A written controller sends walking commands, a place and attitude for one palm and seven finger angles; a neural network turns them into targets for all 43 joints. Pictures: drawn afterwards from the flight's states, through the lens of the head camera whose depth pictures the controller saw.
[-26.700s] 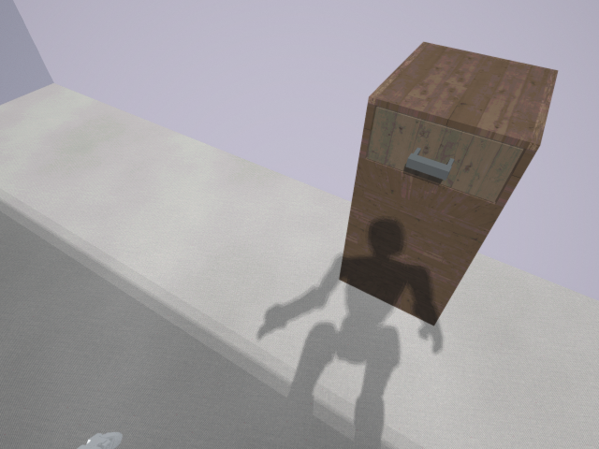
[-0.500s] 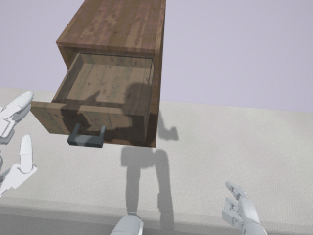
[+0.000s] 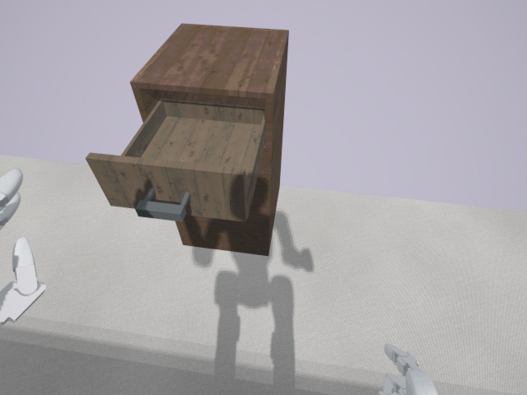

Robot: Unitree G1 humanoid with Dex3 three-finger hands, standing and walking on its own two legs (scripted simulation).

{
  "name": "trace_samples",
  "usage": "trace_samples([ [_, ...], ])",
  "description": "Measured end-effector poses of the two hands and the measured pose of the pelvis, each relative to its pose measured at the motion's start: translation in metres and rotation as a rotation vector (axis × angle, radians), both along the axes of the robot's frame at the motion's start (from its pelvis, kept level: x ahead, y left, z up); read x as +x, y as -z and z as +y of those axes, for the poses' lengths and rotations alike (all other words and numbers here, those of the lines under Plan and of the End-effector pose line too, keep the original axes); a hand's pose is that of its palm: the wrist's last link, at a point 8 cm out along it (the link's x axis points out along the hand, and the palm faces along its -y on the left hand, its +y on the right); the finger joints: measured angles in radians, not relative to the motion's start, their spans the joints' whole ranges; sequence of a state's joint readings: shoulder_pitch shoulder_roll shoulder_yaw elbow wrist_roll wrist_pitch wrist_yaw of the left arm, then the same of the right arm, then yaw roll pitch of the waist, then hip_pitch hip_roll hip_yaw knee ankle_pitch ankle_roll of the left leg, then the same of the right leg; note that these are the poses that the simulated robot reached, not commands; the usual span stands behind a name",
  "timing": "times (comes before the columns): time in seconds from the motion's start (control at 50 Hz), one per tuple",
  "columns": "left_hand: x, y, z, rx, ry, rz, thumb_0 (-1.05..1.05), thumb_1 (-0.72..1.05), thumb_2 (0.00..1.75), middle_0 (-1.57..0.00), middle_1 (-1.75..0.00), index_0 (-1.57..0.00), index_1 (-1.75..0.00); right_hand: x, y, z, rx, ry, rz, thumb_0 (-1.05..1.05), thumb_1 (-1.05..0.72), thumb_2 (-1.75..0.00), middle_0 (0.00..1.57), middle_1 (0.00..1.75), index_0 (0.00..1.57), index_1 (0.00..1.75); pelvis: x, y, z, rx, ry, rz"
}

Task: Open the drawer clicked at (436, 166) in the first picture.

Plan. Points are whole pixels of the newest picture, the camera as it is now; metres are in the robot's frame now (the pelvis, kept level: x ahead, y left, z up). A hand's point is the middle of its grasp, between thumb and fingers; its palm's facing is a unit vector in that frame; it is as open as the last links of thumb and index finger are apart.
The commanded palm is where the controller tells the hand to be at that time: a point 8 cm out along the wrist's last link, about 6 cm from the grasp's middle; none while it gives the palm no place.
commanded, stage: stop stepping back and stand still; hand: left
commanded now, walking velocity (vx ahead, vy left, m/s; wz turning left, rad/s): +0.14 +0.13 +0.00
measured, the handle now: (165, 203) +0.51 +0.25 -0.06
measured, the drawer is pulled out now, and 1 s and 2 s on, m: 0.30 0.30 0.30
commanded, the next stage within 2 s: let the arm hang, fingers relaxed in 0.40 s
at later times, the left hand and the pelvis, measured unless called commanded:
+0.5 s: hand (39, 303) +0.18 +0.25 +0.16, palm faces +0.41 -0.80 -0.44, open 7.4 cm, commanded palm none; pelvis +0.00 +0.00 +0.00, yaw +2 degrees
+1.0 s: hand out of the picture +0.00 +0.20 -0.17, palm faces +0.09 -0.97 -0.23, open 7.2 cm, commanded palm none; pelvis +0.00 +0.01 +0.00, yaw +3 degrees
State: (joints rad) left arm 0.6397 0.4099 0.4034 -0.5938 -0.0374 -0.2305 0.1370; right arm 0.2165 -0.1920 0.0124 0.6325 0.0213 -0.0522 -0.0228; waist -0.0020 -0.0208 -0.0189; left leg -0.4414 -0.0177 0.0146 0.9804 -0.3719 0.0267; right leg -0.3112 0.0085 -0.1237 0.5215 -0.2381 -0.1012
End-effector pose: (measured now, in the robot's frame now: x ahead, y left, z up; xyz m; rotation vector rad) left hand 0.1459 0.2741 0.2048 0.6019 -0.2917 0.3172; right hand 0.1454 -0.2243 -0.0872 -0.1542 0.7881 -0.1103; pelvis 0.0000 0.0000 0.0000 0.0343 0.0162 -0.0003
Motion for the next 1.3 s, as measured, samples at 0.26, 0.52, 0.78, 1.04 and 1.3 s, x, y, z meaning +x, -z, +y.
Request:
trace_samples([
  [0.26, -0.016, 0.025, -0.007, -0.080, 0.005, 0.055, 0.02, 0.89, 0.90, -0.21, -0.30, -0.21, -0.30, -0.015, -0.018, -0.023, -0.126, 0.002, -0.050, 0.02, -0.91, -0.90, 0.20, 0.30, 0.20, 0.30, -0.011, 0.001, 0.001, 0.005, -0.033, -0.017],
  [0.52, -0.003, 0.042, 0.011, -0.118, -0.085, 0.107, 0.01, 0.89, 0.90, -0.21, -0.30, -0.21, -0.30, 0.014, -0.007, 0.006, -0.013, -0.059, -0.041, 0.02, -0.91, -0.90, 0.20, 0.30, 0.20, 0.30, 0.003, -0.003, 0.004, -0.021, -0.043, -0.015],
  [0.78, -0.089, 0.338, -0.052, -0.630, -0.240, 1.334, 0.00, 0.93, 0.90, -0.20, -0.30, -0.20, -0.30, -0.050, 0.047, 0.003, -0.024, -0.033, 0.341, 0.01, -0.91, -0.90, 0.20, 0.30, 0.20, 0.30, 0.001, 0.009, 0.002, -0.023, -0.064, -0.032],
  [1.04, -0.164, 0.338, -0.021, -0.630, -0.416, 1.556, 0.00, 0.93, 0.90, -0.20, -0.30, -0.20, -0.30, -0.144, 0.050, 0.014, -0.017, 0.026, 0.620, 0.01, -0.91, -0.90, 0.20, 0.30, 0.20, 0.30, -0.003, -0.006, 0.012, -0.035, -0.050, -0.041],
  [1.3, -0.158, 0.337, -0.029, -0.633, -0.383, 1.554, 0.00, 0.91, 0.90, -0.20, -0.30, -0.20, -0.30, -0.167, 0.058, 0.045, 0.061, 0.050, 0.647, 0.01, -0.91, -0.90, 0.20, 0.30, 0.20, 0.30, -0.003, -0.008, 0.020, -0.031, -0.033, -0.055],
])
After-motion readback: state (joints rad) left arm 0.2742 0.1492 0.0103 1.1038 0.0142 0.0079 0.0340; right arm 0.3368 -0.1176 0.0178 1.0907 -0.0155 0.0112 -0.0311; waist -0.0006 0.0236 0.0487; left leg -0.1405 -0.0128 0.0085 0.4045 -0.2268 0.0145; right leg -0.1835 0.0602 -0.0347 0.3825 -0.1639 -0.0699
